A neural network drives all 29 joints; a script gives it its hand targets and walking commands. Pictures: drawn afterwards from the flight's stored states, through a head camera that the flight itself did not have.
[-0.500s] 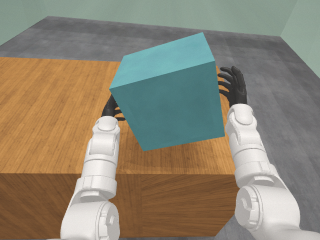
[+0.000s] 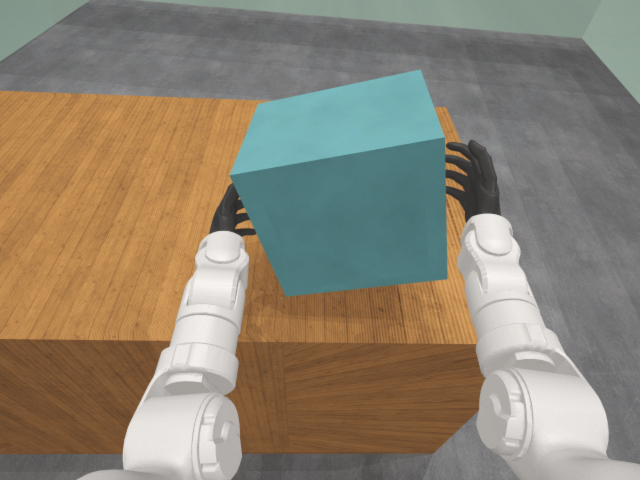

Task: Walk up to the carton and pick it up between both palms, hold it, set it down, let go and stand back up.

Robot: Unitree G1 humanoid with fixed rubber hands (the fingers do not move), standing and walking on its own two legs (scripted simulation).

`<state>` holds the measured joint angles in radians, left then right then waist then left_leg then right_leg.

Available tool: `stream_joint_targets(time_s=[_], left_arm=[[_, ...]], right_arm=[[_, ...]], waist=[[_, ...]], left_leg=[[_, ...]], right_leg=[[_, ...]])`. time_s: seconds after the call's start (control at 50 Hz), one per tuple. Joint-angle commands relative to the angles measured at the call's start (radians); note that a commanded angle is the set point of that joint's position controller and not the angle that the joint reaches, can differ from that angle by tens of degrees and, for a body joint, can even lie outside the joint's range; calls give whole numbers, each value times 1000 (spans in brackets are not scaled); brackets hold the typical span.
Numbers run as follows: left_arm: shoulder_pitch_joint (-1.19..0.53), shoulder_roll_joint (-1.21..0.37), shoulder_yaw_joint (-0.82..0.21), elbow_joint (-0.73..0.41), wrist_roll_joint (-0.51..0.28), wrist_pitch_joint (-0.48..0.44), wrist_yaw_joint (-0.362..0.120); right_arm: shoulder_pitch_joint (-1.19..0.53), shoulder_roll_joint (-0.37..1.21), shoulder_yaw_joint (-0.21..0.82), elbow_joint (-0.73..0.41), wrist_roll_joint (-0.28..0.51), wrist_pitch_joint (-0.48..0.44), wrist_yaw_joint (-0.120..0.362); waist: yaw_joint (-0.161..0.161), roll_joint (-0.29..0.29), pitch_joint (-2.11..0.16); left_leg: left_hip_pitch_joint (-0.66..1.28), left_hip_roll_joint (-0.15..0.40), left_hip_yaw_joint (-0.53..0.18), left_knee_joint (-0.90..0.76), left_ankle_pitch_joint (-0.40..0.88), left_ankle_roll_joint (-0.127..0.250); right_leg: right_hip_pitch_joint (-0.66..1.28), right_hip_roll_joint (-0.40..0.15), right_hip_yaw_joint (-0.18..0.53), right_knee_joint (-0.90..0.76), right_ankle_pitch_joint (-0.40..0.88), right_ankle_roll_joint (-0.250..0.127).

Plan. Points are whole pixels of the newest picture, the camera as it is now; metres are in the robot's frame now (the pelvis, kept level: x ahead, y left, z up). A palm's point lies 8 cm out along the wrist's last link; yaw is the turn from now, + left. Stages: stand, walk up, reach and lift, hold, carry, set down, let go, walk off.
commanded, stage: set down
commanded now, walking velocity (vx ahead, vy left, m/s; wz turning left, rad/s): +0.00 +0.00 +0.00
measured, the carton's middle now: (349, 188) +0.48 -0.02 +0.10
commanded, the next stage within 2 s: none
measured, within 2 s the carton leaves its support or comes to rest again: neither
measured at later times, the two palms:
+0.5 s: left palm (229, 233) +0.40 +0.14 +0.08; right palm (468, 210) +0.42 -0.18 +0.12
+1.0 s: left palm (231, 230) +0.42 +0.14 +0.07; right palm (461, 211) +0.44 -0.18 +0.10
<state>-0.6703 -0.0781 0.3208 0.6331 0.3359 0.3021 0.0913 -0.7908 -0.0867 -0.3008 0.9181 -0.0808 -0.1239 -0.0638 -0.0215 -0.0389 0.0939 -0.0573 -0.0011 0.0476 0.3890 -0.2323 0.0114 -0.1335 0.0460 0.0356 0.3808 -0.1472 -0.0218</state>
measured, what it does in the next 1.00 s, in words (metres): stands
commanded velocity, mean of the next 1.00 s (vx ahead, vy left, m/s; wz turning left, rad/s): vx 0.00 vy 0.00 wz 0.00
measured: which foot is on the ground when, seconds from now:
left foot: down 0.00-1.00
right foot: down 0.00-1.00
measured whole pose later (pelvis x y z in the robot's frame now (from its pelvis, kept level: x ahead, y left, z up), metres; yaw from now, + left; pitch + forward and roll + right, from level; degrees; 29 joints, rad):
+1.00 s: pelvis +0.02 +0.00 +0.00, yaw +0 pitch +5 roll +0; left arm -0.74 -0.08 0.37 0.82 0.31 0.13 0.14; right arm -0.79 -0.09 -0.42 0.96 -0.22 -0.13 0.00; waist 0.01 -0.03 -0.01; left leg -0.23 0.00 0.05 0.39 -0.24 0.01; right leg -0.31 0.05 0.03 0.38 -0.15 -0.03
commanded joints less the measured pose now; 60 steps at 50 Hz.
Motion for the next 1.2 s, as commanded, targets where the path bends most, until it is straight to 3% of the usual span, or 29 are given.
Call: stream_joint_targets(time_s=[0.0, 0.28, 0.64, 0.88, 1.18], left_arm=[[-850, -446, -259, -204, -109, -192, -83], [-860, -461, -236, -137, -108, -244, -62], [-868, -454, -163, -30, -88, -272, -54], [-840, -469, -158, 5, -81, -304, -51], [-786, -438, -80, 87, -35, -309, -61]], right_arm=[[-558, 554, 206, -2, -69, -42, 217], [-563, 569, 184, 23, -105, -54, 230], [-598, 556, 86, 44, -176, -51, 254], [-594, 559, 73, 46, -201, -68, 262], [-570, 541, 17, 67, -243, -53, 278]], waist=[[68, 39, -665], [82, 40, -752], [92, 26, -758], [96, 32, -841], [103, 12, -765]], left_leg=[[-34, 29, 51, -109, 282, -53], [-49, 37, 52, -75, 370, -63], [-123, 37, 63, -94, 307, -49], [-118, 42, 61, -55, 415, -55], [-184, 39, 67, -77, 323, -33]], right_leg=[[197, -15, -116, -56, 226, 43], [185, -15, -112, -38, 307, 39], [160, -27, -109, -37, 285, 35], [133, -29, -114, -16, 374, 31], [132, -40, -109, -15, 337, 35]])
